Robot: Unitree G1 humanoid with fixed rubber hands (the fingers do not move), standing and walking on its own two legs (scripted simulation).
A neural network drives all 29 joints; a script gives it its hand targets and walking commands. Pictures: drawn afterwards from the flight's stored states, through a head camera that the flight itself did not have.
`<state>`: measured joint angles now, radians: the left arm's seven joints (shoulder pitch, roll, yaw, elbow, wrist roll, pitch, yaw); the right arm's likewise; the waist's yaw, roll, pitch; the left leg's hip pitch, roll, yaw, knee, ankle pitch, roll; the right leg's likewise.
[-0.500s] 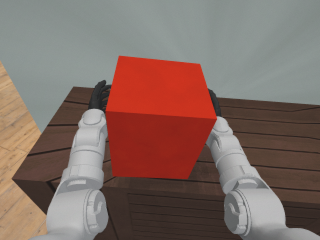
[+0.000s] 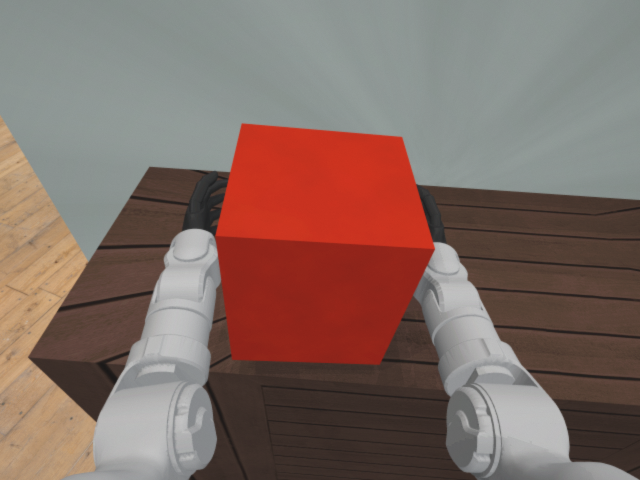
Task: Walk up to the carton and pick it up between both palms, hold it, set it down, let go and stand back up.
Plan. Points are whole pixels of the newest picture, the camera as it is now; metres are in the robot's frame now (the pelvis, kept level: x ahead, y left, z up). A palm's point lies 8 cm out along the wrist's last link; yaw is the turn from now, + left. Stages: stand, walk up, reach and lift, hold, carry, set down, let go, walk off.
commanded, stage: set down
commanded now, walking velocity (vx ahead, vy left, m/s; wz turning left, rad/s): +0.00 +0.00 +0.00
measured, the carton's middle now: (314, 251) +0.40 +0.01 +0.09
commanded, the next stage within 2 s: none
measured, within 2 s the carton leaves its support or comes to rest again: rests again in 0.60 s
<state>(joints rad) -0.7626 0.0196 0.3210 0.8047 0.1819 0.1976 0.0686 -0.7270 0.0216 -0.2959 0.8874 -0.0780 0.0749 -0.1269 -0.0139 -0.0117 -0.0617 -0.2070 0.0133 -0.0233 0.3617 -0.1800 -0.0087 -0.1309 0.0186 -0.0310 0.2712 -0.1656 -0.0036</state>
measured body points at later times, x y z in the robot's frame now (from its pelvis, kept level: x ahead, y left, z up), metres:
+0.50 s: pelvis -0.01 +0.00 +0.00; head +0.00 +0.01 +0.45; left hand +0.41 +0.16 +0.10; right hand +0.39 -0.15 +0.08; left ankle +0.00 +0.12 -0.75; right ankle -0.02 -0.12 -0.75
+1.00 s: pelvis +0.00 +0.00 +0.00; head +0.01 +0.01 +0.45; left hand +0.41 +0.16 +0.08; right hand +0.40 -0.14 +0.07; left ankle +0.00 +0.12 -0.75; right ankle -0.02 -0.12 -0.75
